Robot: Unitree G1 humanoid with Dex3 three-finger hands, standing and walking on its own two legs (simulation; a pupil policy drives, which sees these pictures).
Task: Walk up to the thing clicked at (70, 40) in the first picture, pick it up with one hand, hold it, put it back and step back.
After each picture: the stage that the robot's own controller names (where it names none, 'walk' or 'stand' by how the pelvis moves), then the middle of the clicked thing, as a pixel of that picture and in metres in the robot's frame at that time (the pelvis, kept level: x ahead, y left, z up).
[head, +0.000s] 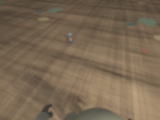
stand; (70, 38) +1.79 +0.52 -0.65
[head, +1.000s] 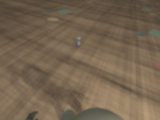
walk; (78, 42) +1.70 +0.21 -0.63
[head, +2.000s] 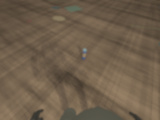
walk; (84, 54) +1.16 +0.07 -0.64
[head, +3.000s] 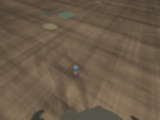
walk; (75, 71) +0.78 +0.18 -0.65
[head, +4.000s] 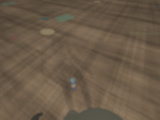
walk; (73, 83) +0.56 +0.20 -0.64
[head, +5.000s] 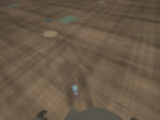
stand; (75, 91) +0.45 +0.19 -0.64
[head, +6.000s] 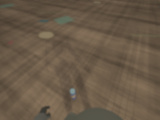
stand; (73, 94) +0.41 +0.20 -0.65
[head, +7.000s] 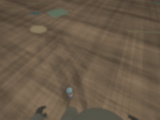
stand; (69, 92) +0.36 +0.20 -0.64
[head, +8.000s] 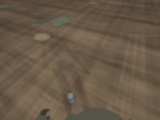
stand; (71, 98) +0.34 +0.22 -0.66
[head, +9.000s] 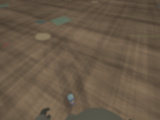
stand; (71, 99) +0.33 +0.21 -0.66
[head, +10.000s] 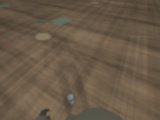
stand; (71, 99) +0.33 +0.21 -0.66
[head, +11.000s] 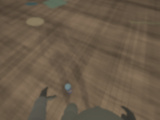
go down; (68, 88) +0.35 +0.21 -0.62
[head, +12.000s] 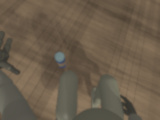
go down; (61, 61) +0.42 +0.24 -0.24
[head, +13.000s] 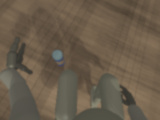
close in; (59, 59) +0.42 +0.25 -0.24
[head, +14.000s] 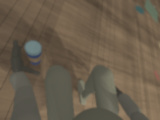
close in; (34, 55) +0.40 +0.28 -0.15
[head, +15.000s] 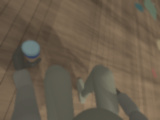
lift; (32, 54) +0.39 +0.29 -0.15
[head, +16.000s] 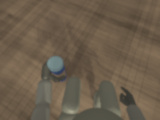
lift; (59, 71) +0.31 +0.21 -0.01
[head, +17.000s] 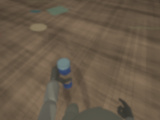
hold; (66, 75) +0.31 +0.17 +0.02
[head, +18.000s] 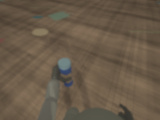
hold; (66, 74) +0.32 +0.16 +0.03
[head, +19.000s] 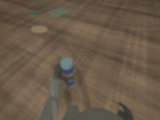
crouch; (68, 73) +0.32 +0.15 +0.03
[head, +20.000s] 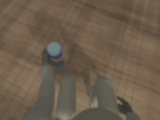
crouch; (57, 57) +0.42 +0.21 -0.07
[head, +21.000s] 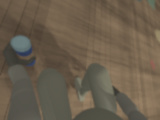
lower; (26, 54) +0.42 +0.28 -0.16
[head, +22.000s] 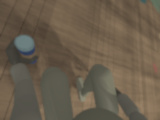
lower; (28, 52) +0.41 +0.29 -0.16
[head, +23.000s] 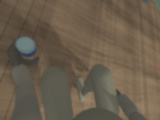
lower; (29, 54) +0.40 +0.29 -0.16
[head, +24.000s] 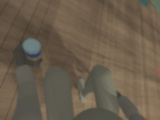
lower; (34, 55) +0.39 +0.28 -0.16
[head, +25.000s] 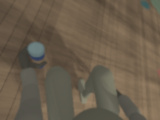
loosen; (38, 58) +0.38 +0.26 -0.15
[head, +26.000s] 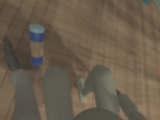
withdraw; (37, 47) +0.45 +0.27 -0.17
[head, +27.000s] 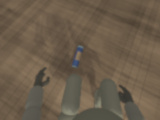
walk; (77, 56) +0.56 +0.16 -0.42
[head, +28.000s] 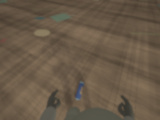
stand; (79, 90) +0.48 +0.09 -0.68
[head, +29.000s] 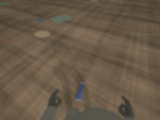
stand; (80, 91) +0.48 +0.08 -0.69
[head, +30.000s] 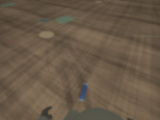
stand; (83, 91) +0.48 +0.06 -0.73
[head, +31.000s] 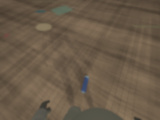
walk; (85, 84) +0.52 +0.03 -0.73
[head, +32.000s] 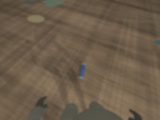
walk; (82, 70) +0.71 +0.04 -0.73
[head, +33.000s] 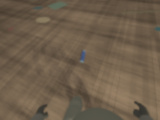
walk; (83, 56) +1.04 +0.18 -0.71
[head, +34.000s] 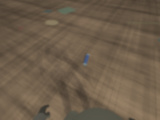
stand; (86, 59) +1.09 +0.08 -0.73
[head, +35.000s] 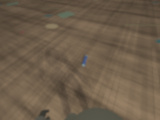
stand; (84, 60) +1.13 +0.11 -0.75
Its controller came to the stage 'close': yes
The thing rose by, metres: 0.67
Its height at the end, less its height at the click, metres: -0.09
